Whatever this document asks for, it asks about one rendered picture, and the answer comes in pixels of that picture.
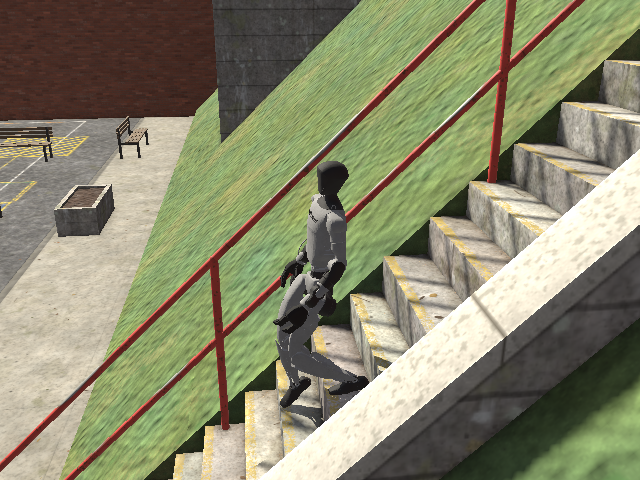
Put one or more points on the stairs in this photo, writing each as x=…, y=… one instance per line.
x=594, y=138

